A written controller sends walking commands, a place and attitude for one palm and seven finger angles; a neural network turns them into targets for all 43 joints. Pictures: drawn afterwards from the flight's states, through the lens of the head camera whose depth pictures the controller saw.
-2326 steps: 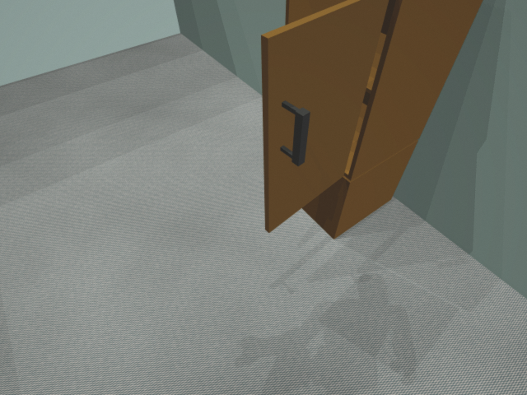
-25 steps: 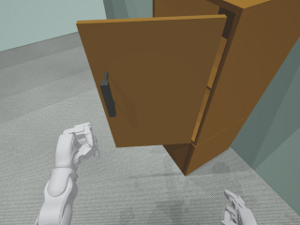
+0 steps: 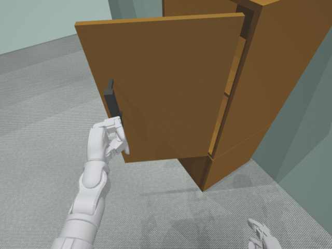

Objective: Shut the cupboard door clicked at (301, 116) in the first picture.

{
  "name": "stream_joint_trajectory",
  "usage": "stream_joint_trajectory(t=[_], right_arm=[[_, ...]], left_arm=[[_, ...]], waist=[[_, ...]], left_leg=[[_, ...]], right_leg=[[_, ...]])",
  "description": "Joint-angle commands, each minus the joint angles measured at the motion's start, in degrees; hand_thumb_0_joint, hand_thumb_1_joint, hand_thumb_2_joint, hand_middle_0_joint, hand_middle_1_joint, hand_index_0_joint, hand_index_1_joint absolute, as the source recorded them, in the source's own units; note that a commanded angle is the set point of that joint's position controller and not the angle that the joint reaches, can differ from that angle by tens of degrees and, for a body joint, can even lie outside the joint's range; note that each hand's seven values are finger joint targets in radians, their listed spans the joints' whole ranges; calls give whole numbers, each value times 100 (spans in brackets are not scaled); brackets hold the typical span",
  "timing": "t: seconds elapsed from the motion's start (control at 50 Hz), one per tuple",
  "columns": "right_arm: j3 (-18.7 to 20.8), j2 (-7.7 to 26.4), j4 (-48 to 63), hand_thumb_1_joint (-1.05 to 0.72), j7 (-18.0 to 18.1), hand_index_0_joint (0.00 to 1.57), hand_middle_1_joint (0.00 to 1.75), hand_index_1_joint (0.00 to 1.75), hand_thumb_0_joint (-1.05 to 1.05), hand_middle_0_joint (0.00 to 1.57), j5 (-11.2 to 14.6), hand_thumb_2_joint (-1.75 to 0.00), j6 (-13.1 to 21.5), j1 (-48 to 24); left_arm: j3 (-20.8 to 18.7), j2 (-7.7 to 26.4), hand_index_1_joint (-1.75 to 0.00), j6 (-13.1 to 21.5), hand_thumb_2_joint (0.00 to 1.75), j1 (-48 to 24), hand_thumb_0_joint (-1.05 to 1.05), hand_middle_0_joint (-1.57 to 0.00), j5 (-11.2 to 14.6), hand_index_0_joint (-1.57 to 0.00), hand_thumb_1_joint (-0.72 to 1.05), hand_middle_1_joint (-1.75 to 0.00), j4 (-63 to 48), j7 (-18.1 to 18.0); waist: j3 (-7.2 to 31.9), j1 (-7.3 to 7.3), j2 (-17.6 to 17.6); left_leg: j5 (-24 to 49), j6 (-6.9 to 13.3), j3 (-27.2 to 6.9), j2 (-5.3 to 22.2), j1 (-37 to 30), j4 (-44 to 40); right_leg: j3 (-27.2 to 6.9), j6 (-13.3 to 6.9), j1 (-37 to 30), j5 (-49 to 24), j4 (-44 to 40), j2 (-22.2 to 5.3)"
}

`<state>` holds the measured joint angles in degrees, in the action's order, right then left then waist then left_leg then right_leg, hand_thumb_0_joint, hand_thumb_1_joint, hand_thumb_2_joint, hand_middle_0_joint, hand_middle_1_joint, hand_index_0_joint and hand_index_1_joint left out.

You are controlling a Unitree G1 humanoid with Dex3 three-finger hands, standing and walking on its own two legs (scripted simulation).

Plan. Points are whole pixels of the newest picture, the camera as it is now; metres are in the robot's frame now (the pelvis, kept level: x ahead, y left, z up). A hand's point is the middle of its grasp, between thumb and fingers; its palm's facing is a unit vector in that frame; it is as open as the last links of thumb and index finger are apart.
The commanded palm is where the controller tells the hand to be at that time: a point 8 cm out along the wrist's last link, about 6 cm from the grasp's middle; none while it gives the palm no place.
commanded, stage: bring the fist close to the handle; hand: left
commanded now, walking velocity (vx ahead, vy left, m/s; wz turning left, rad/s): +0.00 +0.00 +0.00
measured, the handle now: (115, 105) +0.47 +0.16 +0.08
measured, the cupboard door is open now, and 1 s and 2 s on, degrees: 63 62 46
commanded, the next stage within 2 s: push the door shut along its arc in 0.44 s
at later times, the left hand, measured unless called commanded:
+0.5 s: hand (128, 138) +0.36 +0.11 +0.08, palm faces +0.10 -0.99 -0.02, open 3.1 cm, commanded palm +0.33 +0.16 +0.08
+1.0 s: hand (127, 122) +0.40 +0.12 +0.08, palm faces +0.00 -1.00 -0.02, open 3.1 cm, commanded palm +0.39 +0.17 +0.08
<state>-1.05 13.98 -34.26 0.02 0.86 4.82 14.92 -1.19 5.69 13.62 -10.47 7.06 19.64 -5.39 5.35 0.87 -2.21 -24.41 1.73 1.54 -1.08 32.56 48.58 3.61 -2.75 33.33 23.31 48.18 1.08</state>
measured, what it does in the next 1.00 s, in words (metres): stands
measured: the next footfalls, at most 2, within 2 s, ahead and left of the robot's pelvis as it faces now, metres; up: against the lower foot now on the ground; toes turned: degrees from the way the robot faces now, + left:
none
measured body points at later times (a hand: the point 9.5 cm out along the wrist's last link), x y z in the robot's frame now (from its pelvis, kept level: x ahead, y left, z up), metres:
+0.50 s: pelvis -0.01 -0.01 +0.00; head +0.03 -0.02 +0.45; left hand +0.35 +0.16 +0.08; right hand +0.12 -0.25 -0.11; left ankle +0.00 +0.10 -0.70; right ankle +0.01 -0.09 -0.70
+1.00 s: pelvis -0.01 +0.00 +0.00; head +0.03 -0.01 +0.44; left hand +0.40 +0.17 +0.09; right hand +0.08 -0.25 -0.12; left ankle +0.00 +0.10 -0.70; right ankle +0.01 -0.09 -0.70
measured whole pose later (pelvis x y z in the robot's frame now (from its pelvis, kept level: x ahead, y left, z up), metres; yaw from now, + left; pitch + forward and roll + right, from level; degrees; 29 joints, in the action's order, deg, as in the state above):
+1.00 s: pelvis -0.01 +0.00 +0.00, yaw +0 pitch +10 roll +0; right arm -0.3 14.8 -37.0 0.3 1.3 3.4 17.2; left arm -7.4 10.4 20.2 -31.3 7.7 45.6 1.8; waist 5.2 3.0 -1.8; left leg -23.2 1.8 1.8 -0.9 36.8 49.6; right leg 3.5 -2.8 37.5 21.9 48.9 1.2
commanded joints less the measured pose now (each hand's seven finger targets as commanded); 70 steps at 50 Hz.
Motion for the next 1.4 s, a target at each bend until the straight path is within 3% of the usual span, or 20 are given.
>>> stream_joint_trajectory(t=[0.0,0.04,0.06,0.14,0.16,0.28,0.32,0.38,0.42,0.54,0.66,0.7,0.78,0.92,1.0,1.06,1.12,1.18,1.24,1.38], right_arm=[[260,643,719,-90,49,20,30,30,0,20,12,-90,186,-182],[272,632,686,-90,41,20,30,30,0,20,-5,-90,175,-166],[283,665,672,-90,46,20,30,30,0,20,-14,-90,151,-122],[279,619,716,-90,-7,20,30,30,0,20,-18,-90,102,-132],[292,655,731,-90,-5,20,30,30,0,20,-21,-90,77,-97],[289,654,717,-90,25,20,30,30,0,20,12,-90,30,-147],[288,633,708,-90,33,20,30,30,0,20,14,-90,60,-179],[306,648,672,-90,40,20,30,30,0,20,1,-90,90,-149],[295,645,634,-90,40,20,30,30,0,20,12,-90,93,-158],[289,649,676,-90,45,20,30,30,0,20,16,-90,76,-191],[279,698,528,-90,115,20,30,30,0,20,34,-90,69,-104],[279,680,510,-90,105,20,30,30,0,20,46,-90,89,-89],[279,733,440,-90,102,20,30,30,0,20,84,-90,86,60],[335,799,356,-90,75,20,30,30,0,20,82,-90,66,333],[348,846,243,-90,79,20,30,30,0,20,76,-90,43,503],[361,887,170,-90,76,20,30,30,0,20,88,-90,41,619],[364,940,75,-90,68,20,30,30,0,20,89,-90,45,755],[383,987,15,-90,37,20,30,30,0,20,62,-90,74,901],[382,1048,-49,-90,29,20,30,30,0,20,50,-90,70,991],[378,1124,-132,-90,1,20,30,30,0,20,17,-90,103,1225]], left_arm=[[-144,450,-150,441,90,-2176,0,-130,-59,-130,90,-150,-999,-188],[-212,450,-150,496,90,-2329,0,-130,-65,-130,90,-150,-852,-270],[-460,713,-150,528,90,-2227,0,-130,-90,-130,90,-150,-794,-312],[-292,482,-150,614,90,-2096,0,-130,-104,-130,90,-150,-729,-270],[-482,642,-150,584,90,-1841,0,-130,-85,-130,90,-150,-587,-268],[-303,567,-150,656,90,-2321,0,-130,-58,-130,90,-150,-642,-185],[-153,427,-150,727,90,-2453,0,-130,-62,-130,90,-150,-732,-181],[-313,578,-150,808,90,-2318,0,-130,-46,-130,90,-150,-712,-200],[-311,588,-150,804,90,-2374,0,-130,-48,-130,90,-150,-531,-177],[-282,567,-150,767,90,-2388,0,-130,-58,-130,90,-150,-443,-147],[-641,1077,-150,888,90,-3250,0,-130,-31,-130,90,-150,17,64],[-512,901,-150,922,90,-3351,0,-130,16,-130,90,-150,188,200],[-514,946,-150,892,90,-3735,0,-130,87,-130,90,-150,771,449],[-812,1274,-150,1035,90,-4409,0,-130,125,-130,90,-150,1383,733],[-834,1423,-150,1139,90,-5128,0,-130,96,-130,90,-150,1825,860],[-665,1318,-150,1181,90,-5636,0,-130,77,-130,90,-150,2152,980],[-605,1328,-150,1195,90,-6133,0,-130,76,-130,90,-150,2639,1071],[-441,1148,-150,1253,90,-6467,0,-130,84,-130,90,-150,2833,1180],[-568,1406,-150,1288,90,-6813,0,-130,73,-130,90,-150,3119,1282],[-706,1669,-150,1337,90,-7321,0,-130,95,-130,90,-150,3450,1527]], waist=[[1438,125,383],[1579,96,371],[1679,31,527],[1721,-21,316],[1672,-65,558],[1370,105,589],[1428,134,334],[1637,69,493],[1439,107,546],[1457,70,445],[1480,195,478],[1587,207,354],[1522,302,453],[1853,313,402],[1779,495,451],[1787,609,153],[1720,751,290],[1997,827,74],[1965,932,204],[2149,1016,-40]], left_leg=[[1457,-28,-210,70,-553,-589],[1441,-27,-198,60,-547,-557],[1524,-26,-206,69,-509,-574],[1659,-34,-142,53,-551,-605],[1680,-21,-142,61,-465,-621],[1194,6,-103,37,-388,-687],[1176,9,-93,35,-506,-665],[1255,11,-111,34,-475,-637],[1134,5,-118,34,-409,-666],[1101,10,-100,17,-422,-695],[995,22,-130,28,-302,-631],[1086,16,-117,11,-334,-602],[1093,10,-152,17,-233,-590],[1301,0,-199,18,-231,-475],[1027,17,-243,28,-110,-427],[951,9,-328,42,-286,-396],[703,4,-437,65,-231,-385],[874,-21,-557,89,-523,-346],[668,0,-576,90,-292,-276],[761,-20,-703,137,-319,-169]], right_leg=[[-338,158,-808,-1738,-657,-112],[-353,161,-830,-1737,-632,-105],[-368,152,-979,-1828,-618,-94],[-365,138,-1058,-2043,-589,-101],[-372,147,-1158,-2097,-635,-93],[-484,194,-1005,-1544,-868,-137],[-472,182,-918,-1513,-851,-128],[-501,186,-1061,-1615,-807,-135],[-479,188,-960,-1466,-844,-132],[-489,185,-970,-1424,-865,-140],[-570,200,-931,-1386,-854,-137],[-560,195,-938,-1562,-804,-146],[-526,191,-835,-1594,-779,-138],[-470,154,-759,-1829,-585,-92],[-477,176,-473,-1504,-586,-72],[-412,141,-81,-1302,-539,-32],[-362,132,235,-956,-532,-6],[-284,104,518,-963,-420,17],[-313,108,619,-781,-401,24],[-282,80,955,-764,-234,51]])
